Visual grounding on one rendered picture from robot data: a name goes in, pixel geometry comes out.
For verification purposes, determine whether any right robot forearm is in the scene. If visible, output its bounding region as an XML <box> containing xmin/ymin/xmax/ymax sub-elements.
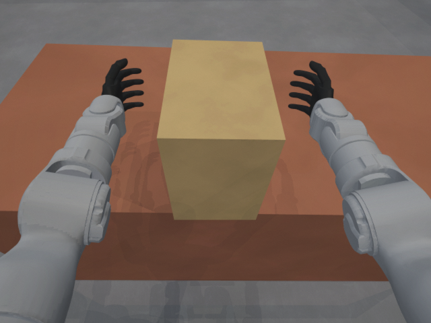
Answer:
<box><xmin>309</xmin><ymin>98</ymin><xmax>431</xmax><ymax>204</ymax></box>

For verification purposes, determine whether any carton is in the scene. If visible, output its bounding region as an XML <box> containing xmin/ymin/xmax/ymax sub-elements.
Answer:
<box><xmin>157</xmin><ymin>40</ymin><xmax>286</xmax><ymax>220</ymax></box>

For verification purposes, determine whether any robot right hand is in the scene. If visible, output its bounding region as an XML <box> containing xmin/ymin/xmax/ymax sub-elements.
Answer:
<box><xmin>288</xmin><ymin>61</ymin><xmax>334</xmax><ymax>116</ymax></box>

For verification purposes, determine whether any robot right upper arm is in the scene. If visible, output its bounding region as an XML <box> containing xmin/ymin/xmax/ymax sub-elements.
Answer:
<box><xmin>342</xmin><ymin>180</ymin><xmax>431</xmax><ymax>323</ymax></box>

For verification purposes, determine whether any robot left hand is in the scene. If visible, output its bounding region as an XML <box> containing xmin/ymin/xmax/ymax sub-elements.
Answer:
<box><xmin>102</xmin><ymin>59</ymin><xmax>144</xmax><ymax>111</ymax></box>

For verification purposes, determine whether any left robot forearm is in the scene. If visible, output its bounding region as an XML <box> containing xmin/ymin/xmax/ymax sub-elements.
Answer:
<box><xmin>18</xmin><ymin>95</ymin><xmax>127</xmax><ymax>235</ymax></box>

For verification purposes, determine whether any robot left upper arm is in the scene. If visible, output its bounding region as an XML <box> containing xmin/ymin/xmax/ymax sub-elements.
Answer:
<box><xmin>0</xmin><ymin>172</ymin><xmax>111</xmax><ymax>323</ymax></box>

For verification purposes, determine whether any pedestal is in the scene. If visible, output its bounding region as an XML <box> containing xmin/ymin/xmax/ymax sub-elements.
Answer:
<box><xmin>0</xmin><ymin>44</ymin><xmax>431</xmax><ymax>281</ymax></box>

